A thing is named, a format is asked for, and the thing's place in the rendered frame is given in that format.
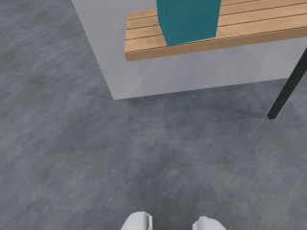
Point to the robot left thigh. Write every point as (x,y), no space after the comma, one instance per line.
(139,221)

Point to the carton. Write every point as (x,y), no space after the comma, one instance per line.
(183,21)

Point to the robot thigh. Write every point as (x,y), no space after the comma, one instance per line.
(139,221)
(207,224)

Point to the robot right thigh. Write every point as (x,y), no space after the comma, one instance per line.
(207,224)

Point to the table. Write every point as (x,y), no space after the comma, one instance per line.
(240,23)

